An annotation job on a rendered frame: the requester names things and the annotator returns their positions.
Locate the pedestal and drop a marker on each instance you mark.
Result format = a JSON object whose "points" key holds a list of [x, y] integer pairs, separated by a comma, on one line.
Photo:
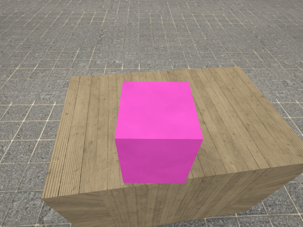
{"points": [[248, 152]]}

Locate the carton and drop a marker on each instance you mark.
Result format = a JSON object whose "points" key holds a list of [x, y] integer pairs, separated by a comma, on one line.
{"points": [[158, 134]]}

